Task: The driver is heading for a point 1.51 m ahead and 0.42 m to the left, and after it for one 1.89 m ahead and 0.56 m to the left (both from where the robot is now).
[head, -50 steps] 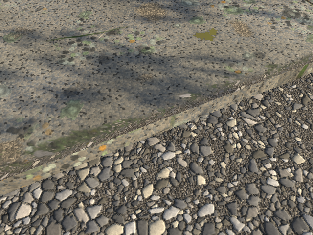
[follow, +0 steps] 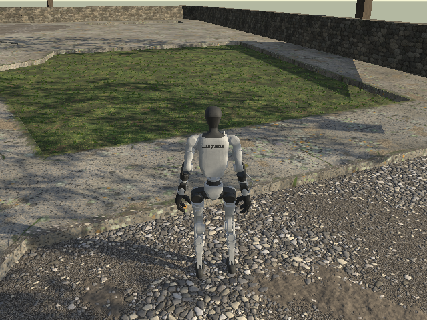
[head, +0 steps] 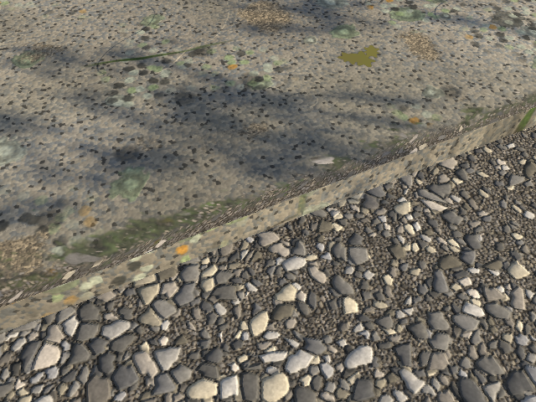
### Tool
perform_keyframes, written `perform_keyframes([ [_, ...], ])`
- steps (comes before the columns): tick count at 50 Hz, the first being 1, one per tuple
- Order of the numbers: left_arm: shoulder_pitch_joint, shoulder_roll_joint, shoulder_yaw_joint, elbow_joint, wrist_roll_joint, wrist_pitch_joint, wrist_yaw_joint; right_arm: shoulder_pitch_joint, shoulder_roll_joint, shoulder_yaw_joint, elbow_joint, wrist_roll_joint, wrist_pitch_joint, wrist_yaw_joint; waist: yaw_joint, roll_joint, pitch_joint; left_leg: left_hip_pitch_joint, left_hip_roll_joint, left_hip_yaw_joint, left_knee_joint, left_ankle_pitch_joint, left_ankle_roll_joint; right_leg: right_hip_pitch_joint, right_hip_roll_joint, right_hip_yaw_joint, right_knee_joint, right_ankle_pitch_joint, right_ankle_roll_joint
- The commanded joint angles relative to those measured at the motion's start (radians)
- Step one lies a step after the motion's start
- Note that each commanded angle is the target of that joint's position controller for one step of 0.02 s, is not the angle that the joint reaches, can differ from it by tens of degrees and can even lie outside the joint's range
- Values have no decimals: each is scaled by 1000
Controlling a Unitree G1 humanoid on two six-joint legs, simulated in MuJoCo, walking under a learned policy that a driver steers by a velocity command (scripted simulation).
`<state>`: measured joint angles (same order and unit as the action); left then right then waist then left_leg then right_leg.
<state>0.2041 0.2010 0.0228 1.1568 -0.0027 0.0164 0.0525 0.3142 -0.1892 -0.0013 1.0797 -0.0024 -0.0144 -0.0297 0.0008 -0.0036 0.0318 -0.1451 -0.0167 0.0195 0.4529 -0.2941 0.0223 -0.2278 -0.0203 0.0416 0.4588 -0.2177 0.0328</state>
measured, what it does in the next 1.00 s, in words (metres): walks ahead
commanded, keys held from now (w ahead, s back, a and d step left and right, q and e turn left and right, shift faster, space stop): no key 0.44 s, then w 0.24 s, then no key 0.32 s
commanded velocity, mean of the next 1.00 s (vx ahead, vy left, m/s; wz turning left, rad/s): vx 0.10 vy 0.00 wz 0.00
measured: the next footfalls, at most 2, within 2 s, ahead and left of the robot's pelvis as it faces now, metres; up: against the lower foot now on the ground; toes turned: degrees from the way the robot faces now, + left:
left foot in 1.08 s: +0.23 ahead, +0.07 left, +0.00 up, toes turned +1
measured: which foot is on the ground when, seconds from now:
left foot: down 0.00-0.74, up 0.76-1.00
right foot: down 0.00-1.00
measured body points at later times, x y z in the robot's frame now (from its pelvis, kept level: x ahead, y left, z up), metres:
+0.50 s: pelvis +0.00 +0.00 +0.00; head +0.01 +0.00 +0.45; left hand +0.01 +0.24 -0.16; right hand -0.02 -0.23 -0.16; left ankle -0.03 +0.10 -0.74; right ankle +0.02 -0.14 -0.74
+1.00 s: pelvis +0.12 -0.06 +0.00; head +0.14 -0.08 +0.45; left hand +0.10 +0.17 -0.14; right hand +0.22 -0.31 -0.14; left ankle +0.15 +0.08 -0.71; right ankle +0.07 -0.14 -0.74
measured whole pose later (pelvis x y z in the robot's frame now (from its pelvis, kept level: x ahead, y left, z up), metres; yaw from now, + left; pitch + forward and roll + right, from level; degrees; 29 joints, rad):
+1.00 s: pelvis +0.12 -0.06 +0.00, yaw +0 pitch +1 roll +0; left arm 0.33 0.16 0.01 1.11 0.02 -0.07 0.02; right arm 0.17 -0.23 -0.05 0.96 0.02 -0.04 -0.03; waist 0.02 0.04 0.03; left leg -0.45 0.05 -0.01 0.77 -0.29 -0.01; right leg -0.12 0.04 -0.07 0.36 -0.26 -0.06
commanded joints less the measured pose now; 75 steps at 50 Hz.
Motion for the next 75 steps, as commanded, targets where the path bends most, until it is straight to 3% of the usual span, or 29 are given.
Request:
perform_keyframes([
  [1, 40, 97, 13, -17, 0, -5, 3, 77, -93, -16, -13, 0, -5, -3, 0, 7, 21, -87, 43, -41, -102, 145, 9, 48, -7, 0, -47, 145, -31],
  [22, 78, 81, 13, -21, -2, -6, 7, 109, -74, -21, -13, 3, -6, -4, 0, 8, 31, -87, 42, -42, -100, 155, 12, 43, -7, -3, -42, 146, -29],
  [24, 97, 66, 11, -11, -6, -5, 8, 134, -83, -26, -1, 8, -1, -9, -6, 31, 21, -85, 36, -52, -128, -124, 33, 26, 37, -53, 1, -69, -32],
  [25, 90, 69, 14, -17, -11, -8, 8, 131, -118, -38, -9, 16, 1, -14, -12, 71, 49, -103, 64, -103, -157, -322, 66, -32, 69, -91, 68, -216, -38],
  [27, 24, 54, 11, -61, -9, -33, -2, 169, -187, -63, -18, 29, -7, -17, -47, 173, 126, -105, 245, -347, -281, -578, 170, -205, 57, -112, 263, -254, -53],
  [28, -6, 50, 9, -82, -13, -52, -12, 167, -208, -74, -25, 28, -17, -18, -53, 191, 166, -122, 333, -457, -332, -576, 223, -266, 8, -76, 362, -228, -68],
  [30, -34, 67, 17, -111, -28, -82, -31, 145, -180, -73, -42, 16, -40, -14, -41, 157, 194, -35, 385, -501, -339, -435, 245, -421, -61, -16, 474, -300, -95],
  [32, -29, 76, 22, -122, -35, -106, -43, 104, -169, -74, -65, 34, -49, -8, -20, 114, 158, 13, 329, -377, -306, -280, 188, -375, -77, -24, 320, -271, -110],
  [33, -13, 70, 25, -115, -35, -114, -47, 89, -176, -76, -71, 39, -47, -5, -9, 109, 130, -18, 280, -295, -281, -218, 163, -268, -50, -67, 226, -226, -106],
  [34, 44, 57, 28, -91, -34, -117, -52, 71, -188, -78, -75, 43, -41, -2, 24, 106, 103, -95, 234, -219, -238, -197, 145, -109, -9, -122, 128, -132, -97],
  [36, 201, 69, 48, -24, -24, -103, -49, 73, -175, -71, -80, 33, -31, 0, 79, 68, 52, -215, 151, -129, -69, -1, 111, 153, 72, -169, 39, 22, -65],
  [37, 284, 118, 65, -16, -18, -98, -43, 53, -132, -56, -92, 24, -36, 1, 113, -48, 12, -266, 74, -39, 177, 108, 53, 243, -40, -7, -46, 38, -93],
  [38, 374, 257, 89, -24, -10, -97, -38, 66, -58, -36, -122, 6, -48, -7, 117, -308, -60, -464, -47, 61, 511, -152, -27, 372, -298, 386, -166, 244, -227],
  [39, 377, 225, 71, -20, 13, -110, -45, 96, -49, -37, -115, 23, -57, -9, 91, -269, -99, -485, -41, -81, 743, -319, -29, 323, -404, 597, -221, 322, -332],
  [40, 280, 179, 56, -48, 6, -124, -46, 95, -82, -44, -112, 42, -60, -5, 45, -147, -23, -527, 9, -123, 846, -281, -15, 260, -400, 489, -185, 395, -329],
  [41, 193, 144, 44, -77, 2, -127, -50, 65, -103, -50, -110, 37, -59, -1, 22, -87, -3, -511, 50, -108, 839, -207, -4, 202, -338, 331, -166, 470, -286],
  [43, 112, 92, 24, -100, 2, -117, -52, 28, -124, -68, -109, 20, -50, -4, -9, -74, 13, -447, 99, -76, 693, -93, 5, 138, -232, 136, -176, 569, -205],
  [45, 133, 57, 6, -86, 19, -109, -42, 17, -83, -65, -106, 22, -36, 1, -22, -95, -4, -355, 92, -46, 541, -15, -7, 112, -168, 35, -169, 681, -181],
  [47, 131, 97, 6, -83, 25, -103, -28, -36, -47, -53, -121, 22, -28, -1, -24, -93, -23, -281, 77, -28, 359, 14, -25, 103, -151, -9, -147, 769, -191],
  [50, 130, 158, 21, -84, 13, -87, -19, -105, -69, -49, -140, 22, -10, -8, -7, -97, -58, -195, 55, -4, 208, 33, -38, 102, -178, 11, -122, 776, -217],
  [53, 105, 132, 22, -81, -16, -75, -24, -94, -92, -56, -123, 13, 6, -9, -35, -72, -35, -67, 54, -2, 28, 217, -2, 46, -161, 22, -102, 569, -190],
  [54, 138, 123, 24, -68, -15, -75, -29, -87, -122, -64, -117, 0, 9, -13, -32, -30, -31, -10, 75, -35, -20, 357, 17, 29, -126, 17, -92, 436, -157],
  [55, 171, 111, 25, -67, 3, -78, -33, -76, -169, -76, -115, -2, 11, -19, -7, 37, -46, 65, 126, -82, 1, 557, 39, -8, -69, -14, -63, 270, -120],
  [56, 272, 62, 20, -45, 13, -76, -33, -103, -186, -80, -110, 8, 11, -16, 53, 116, -73, 132, 146, -98, 71, 625, 93, -61, -17, -40, -81, 137, -84],
  [57, 256, 48, 15, -39, 12, -68, -27, -124, -132, -75, -107, 19, 12, -9, 29, 94, -63, 97, 129, -93, 82, 557, 98, -40, 1, -64, -83, 90, -63],
  [58, 214, 65, 19, -46, 6, -59, -24, -138, -107, -72, -104, 20, 10, -5, 16, 66, -36, 68, 109, -87, 80, 534, 83, -41, 9, -74, -72, 87, -53],
  [60, 191, 73, 20, -53, 6, -43, -15, -160, -107, -74, -102, 12, 0, 1, 13, 43, -43, 49, 100, -82, 83, 566, 69, -19, 5, -74, -49, 154, -50],
  [65, 182, 82, 20, -53, 6, -29, -12, -169, -111, -79, -72, 14, -8, 3, 13, 27, -76, 37, 94, -76, 89, 603, 72, 52, -14, -65, -30, 233, -52],
  [75, 179, 66, 17, -39, 7, -20, -10, -190, -106, -81, -36, 14, 9, -5, 10, 2, -33, 12, 75, -61, 57, 456, 57, 39, -22, -65, -57, 142, -52],
])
